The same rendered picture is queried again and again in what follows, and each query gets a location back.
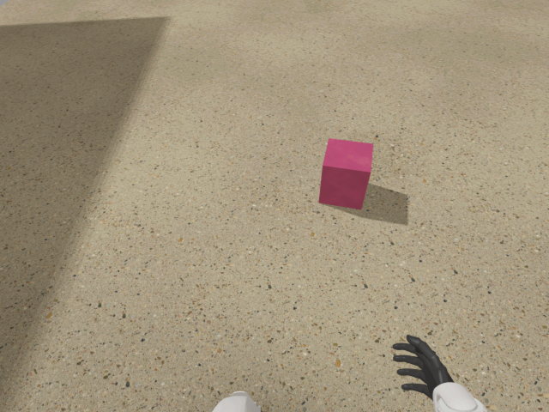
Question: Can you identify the robot right hand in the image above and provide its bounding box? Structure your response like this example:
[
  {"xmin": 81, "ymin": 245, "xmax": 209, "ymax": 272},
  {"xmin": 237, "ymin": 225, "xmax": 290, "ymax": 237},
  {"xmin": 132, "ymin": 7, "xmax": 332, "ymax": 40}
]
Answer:
[{"xmin": 392, "ymin": 335, "xmax": 455, "ymax": 401}]

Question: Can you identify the carton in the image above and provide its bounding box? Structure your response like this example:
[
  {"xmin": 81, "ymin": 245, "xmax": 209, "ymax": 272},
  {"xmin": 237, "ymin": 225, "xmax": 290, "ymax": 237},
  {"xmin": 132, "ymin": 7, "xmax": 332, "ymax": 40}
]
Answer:
[{"xmin": 319, "ymin": 138, "xmax": 373, "ymax": 209}]

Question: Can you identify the left robot shin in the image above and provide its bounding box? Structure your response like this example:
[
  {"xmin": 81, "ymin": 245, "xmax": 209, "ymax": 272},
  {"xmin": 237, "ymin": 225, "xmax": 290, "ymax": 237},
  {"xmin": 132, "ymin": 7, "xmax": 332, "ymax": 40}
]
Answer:
[{"xmin": 232, "ymin": 391, "xmax": 253, "ymax": 401}]

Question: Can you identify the right robot forearm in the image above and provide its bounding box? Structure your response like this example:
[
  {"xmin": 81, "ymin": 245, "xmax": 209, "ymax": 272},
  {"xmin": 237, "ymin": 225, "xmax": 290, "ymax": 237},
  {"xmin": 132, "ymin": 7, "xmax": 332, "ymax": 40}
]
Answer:
[{"xmin": 433, "ymin": 382, "xmax": 487, "ymax": 412}]

